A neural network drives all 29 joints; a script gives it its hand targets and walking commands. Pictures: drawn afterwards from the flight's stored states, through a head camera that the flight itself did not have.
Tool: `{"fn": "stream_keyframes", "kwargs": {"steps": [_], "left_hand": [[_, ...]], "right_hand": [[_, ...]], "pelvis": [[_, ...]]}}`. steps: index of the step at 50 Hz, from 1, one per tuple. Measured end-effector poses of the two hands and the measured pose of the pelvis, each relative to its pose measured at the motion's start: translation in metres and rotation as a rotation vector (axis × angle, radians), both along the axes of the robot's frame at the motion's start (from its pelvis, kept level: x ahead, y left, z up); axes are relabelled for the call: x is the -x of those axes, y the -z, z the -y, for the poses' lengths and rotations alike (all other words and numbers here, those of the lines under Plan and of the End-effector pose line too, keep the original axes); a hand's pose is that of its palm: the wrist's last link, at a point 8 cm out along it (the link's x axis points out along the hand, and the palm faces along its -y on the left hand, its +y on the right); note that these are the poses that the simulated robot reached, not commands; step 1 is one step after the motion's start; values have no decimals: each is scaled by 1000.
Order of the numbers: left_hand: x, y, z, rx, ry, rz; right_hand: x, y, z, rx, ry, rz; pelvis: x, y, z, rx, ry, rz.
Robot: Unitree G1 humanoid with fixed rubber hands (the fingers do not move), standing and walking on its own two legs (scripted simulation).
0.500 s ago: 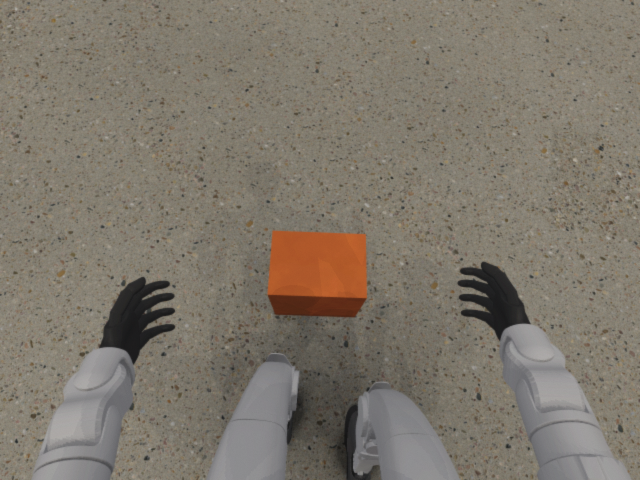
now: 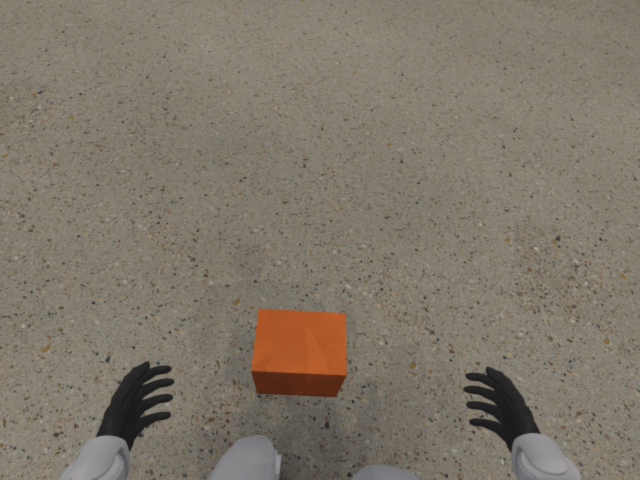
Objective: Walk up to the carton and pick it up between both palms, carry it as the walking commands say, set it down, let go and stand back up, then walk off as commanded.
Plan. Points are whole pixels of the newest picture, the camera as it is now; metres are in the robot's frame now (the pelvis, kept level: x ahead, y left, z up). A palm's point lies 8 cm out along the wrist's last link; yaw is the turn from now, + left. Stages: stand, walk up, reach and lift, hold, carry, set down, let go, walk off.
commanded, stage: let go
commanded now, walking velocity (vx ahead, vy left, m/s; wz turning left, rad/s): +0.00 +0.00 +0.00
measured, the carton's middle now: (299, 355) +0.43 +0.04 -0.64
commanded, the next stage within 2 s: stand in 0.30 s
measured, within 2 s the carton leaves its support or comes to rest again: neither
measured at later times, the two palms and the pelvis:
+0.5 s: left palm (104, 466) +0.12 +0.27 -0.09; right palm (523, 407) +0.20 -0.24 -0.05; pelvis +0.02 -0.01 +0.00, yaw +0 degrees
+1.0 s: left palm out of the picture +0.10 +0.27 -0.09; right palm (534, 405) +0.20 -0.25 -0.04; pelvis +0.02 -0.01 +0.00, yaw +0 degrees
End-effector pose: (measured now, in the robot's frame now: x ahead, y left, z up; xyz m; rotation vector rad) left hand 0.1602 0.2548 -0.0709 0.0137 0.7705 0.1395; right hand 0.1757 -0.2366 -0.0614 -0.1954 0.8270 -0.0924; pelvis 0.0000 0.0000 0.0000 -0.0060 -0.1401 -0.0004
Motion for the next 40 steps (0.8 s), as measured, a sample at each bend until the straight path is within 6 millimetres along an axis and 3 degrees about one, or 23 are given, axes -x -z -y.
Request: {"fn": "stream_keyframes", "kwargs": {"steps": [8,18,30,40], "left_hand": [[-2,-1,2,-10,2,-7],[11,6,-9,-71,-65,-72],[48,18,-11,-128,-123,-95],[52,18,-13,-131,-131,-79]], "right_hand": [[-4,1,1,-6,-3,-1],[-4,3,3,9,2,2],[-41,-24,13,3,-4,212],[-41,-28,15,9,9,243]], "pelvis": [[-4,-1,2,-4,0,0],[-8,-1,2,-3,0,-39],[-26,-1,11,-16,-1,-78],[-26,-1,10,-15,-1,-77]]}}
